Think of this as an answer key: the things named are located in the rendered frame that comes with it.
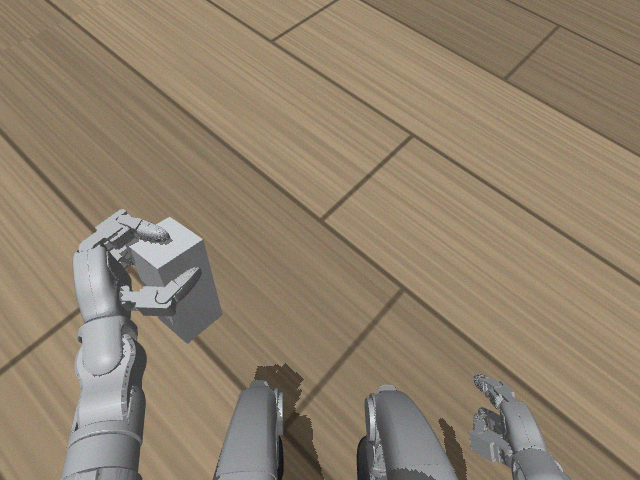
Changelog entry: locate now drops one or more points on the right robot arm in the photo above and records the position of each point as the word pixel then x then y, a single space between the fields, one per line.
pixel 536 464

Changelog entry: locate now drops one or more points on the left robot arm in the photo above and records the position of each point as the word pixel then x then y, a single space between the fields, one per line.
pixel 107 429

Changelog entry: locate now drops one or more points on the right robot hand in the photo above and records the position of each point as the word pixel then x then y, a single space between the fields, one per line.
pixel 515 429

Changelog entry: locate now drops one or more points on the left robot hand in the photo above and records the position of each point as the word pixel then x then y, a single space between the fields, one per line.
pixel 103 287

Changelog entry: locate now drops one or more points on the carton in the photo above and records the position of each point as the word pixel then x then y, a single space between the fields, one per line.
pixel 158 263

